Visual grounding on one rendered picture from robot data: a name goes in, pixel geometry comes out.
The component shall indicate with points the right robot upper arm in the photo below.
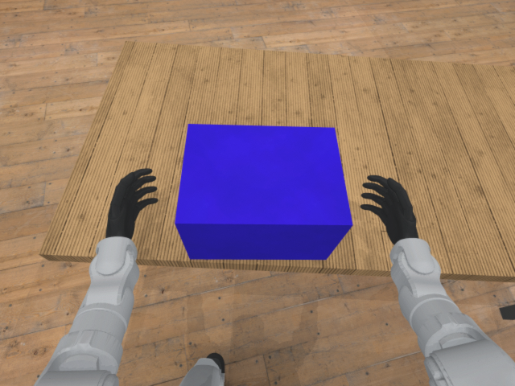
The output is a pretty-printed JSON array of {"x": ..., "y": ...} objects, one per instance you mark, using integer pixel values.
[{"x": 477, "y": 363}]

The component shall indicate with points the table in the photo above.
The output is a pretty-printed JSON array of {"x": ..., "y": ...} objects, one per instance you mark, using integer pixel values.
[{"x": 444, "y": 131}]

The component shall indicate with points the left robot thigh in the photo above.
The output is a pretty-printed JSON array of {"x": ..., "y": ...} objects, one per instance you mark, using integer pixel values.
[{"x": 204, "y": 375}]

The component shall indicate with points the right robot hand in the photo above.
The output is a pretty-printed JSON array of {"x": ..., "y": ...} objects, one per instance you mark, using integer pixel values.
[{"x": 396, "y": 212}]

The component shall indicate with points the carton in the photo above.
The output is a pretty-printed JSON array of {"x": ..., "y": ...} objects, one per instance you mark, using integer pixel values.
[{"x": 257, "y": 192}]

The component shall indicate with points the robot right forearm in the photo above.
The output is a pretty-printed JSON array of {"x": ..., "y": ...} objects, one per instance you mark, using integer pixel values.
[{"x": 433, "y": 316}]

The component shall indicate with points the left robot foot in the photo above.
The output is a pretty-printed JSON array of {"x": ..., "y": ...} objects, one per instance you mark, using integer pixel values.
[{"x": 217, "y": 358}]

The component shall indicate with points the robot left forearm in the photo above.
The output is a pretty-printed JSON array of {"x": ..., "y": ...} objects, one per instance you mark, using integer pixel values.
[{"x": 94, "y": 341}]

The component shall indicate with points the left robot upper arm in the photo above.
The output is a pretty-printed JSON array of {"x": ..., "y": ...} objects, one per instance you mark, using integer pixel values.
[{"x": 79, "y": 378}]

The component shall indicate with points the left robot hand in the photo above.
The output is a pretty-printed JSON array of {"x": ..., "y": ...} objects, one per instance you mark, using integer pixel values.
[{"x": 124, "y": 207}]

